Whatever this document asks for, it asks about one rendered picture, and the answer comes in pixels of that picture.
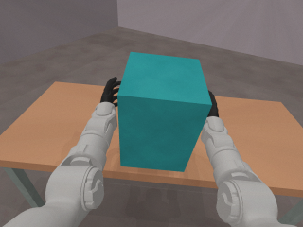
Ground left robot upper arm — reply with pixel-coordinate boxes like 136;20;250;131
3;166;104;227

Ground left robot hand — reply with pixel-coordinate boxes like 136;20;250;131
100;77;121;107

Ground table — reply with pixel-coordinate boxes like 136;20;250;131
0;81;303;226

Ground left robot forearm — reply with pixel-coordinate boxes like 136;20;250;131
45;101;117;200

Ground right robot hand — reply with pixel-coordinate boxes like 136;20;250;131
207;90;219;117

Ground right robot forearm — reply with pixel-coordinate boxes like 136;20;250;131
201;116;278;215

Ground right robot upper arm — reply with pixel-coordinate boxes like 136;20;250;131
216;179;297;227

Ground carton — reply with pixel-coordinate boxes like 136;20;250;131
117;52;212;172

